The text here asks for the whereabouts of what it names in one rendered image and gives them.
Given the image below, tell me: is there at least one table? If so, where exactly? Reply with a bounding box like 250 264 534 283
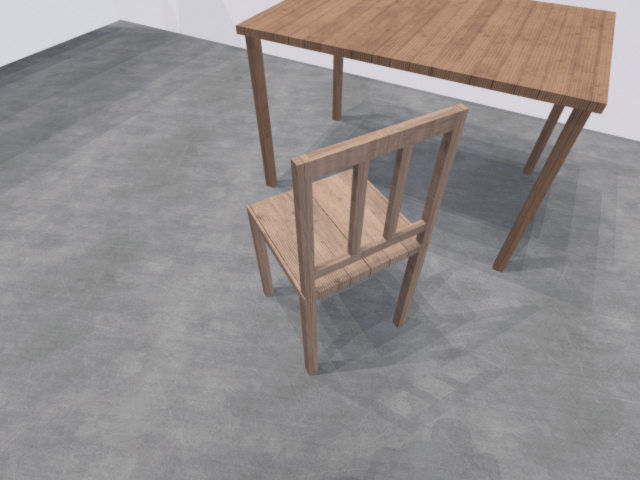
236 0 616 273

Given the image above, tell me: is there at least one chair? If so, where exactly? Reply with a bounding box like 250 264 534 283
246 103 469 376

